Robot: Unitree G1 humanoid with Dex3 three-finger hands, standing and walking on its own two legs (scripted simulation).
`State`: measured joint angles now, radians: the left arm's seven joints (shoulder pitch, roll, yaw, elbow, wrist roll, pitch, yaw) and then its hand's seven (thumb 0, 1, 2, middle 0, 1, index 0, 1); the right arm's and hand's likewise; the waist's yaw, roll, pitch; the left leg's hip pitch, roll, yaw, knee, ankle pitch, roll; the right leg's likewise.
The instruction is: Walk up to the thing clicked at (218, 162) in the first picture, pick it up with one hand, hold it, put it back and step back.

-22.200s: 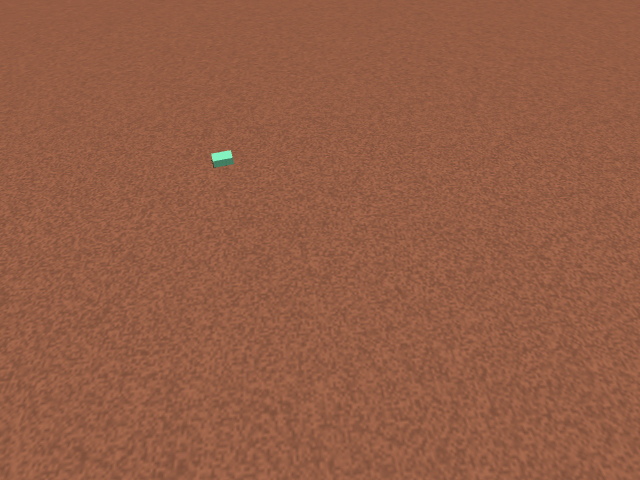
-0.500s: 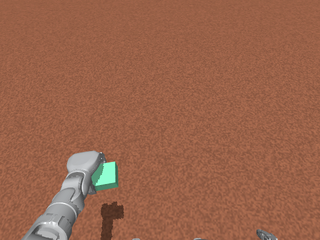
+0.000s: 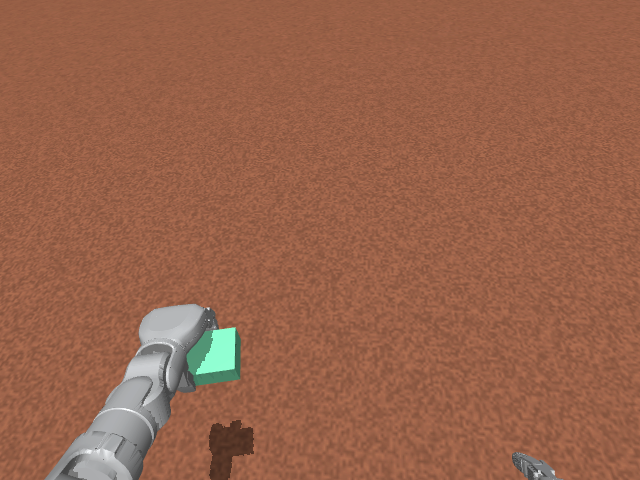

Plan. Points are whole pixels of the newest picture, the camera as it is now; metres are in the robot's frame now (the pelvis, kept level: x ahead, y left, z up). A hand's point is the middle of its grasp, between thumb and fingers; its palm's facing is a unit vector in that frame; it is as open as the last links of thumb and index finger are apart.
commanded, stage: hold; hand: left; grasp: from above
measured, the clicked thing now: (205, 357) +0.31 +0.21 -0.10
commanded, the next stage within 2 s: crouch in 1.32 s
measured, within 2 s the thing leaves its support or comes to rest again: neither
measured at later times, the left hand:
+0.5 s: hand (178, 366) +0.28 +0.22 -0.05, palm faces -0.44 -0.05 -0.90, open 9.6 cm
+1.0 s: hand (178, 369) +0.27 +0.22 -0.04, palm faces -0.45 -0.06 -0.89, open 9.6 cm
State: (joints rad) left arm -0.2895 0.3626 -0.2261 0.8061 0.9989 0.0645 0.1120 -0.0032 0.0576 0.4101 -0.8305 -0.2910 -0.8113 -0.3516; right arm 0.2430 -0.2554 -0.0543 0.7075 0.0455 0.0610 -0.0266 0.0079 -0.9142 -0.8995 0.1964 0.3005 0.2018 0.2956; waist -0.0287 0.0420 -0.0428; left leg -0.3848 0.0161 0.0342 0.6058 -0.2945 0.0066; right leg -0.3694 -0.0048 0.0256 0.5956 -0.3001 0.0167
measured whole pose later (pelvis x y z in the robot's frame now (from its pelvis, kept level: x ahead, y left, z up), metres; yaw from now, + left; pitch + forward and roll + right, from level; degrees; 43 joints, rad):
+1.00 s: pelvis -0.02 +0.00 +0.01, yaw +0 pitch +0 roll +0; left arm -0.24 0.37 -0.25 0.67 0.98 0.07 0.00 0.00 0.07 0.38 -0.82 -0.32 -0.81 -0.35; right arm 0.18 -0.25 -0.02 0.69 0.06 0.05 -0.04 0.01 -0.91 -0.90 0.20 0.30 0.20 0.30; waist 0.00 0.06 0.00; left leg -0.27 0.01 0.03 0.49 -0.22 0.00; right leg -0.27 -0.01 0.03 0.50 -0.23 0.01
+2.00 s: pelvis -0.04 +0.00 -0.09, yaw +1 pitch +20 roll -2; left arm -0.50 0.33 -0.17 1.13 1.16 0.00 0.39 0.00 0.08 0.30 -0.88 -0.18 -0.86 -0.22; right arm 0.22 -0.28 -0.08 0.72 -0.01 0.01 0.00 0.01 -0.90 -0.90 0.20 0.30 0.20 0.30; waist -0.09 0.01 -0.14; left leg -1.06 0.03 0.00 1.17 -0.47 0.01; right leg -1.02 0.01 0.00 1.14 -0.47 0.02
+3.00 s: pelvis -0.08 -0.01 -0.36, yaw -3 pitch +38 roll -5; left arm -0.84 0.49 0.00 1.38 1.19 -0.06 0.46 0.00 0.05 0.42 -0.82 -0.34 -0.81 -0.36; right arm 0.14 -0.23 -0.01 0.76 -0.13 -0.07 0.09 0.00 -0.90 -0.90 0.20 0.30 0.20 0.30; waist -0.20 0.01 -0.13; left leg -2.16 0.03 -0.08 2.18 -0.69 0.00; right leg -2.10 0.02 -0.05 2.14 -0.70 0.01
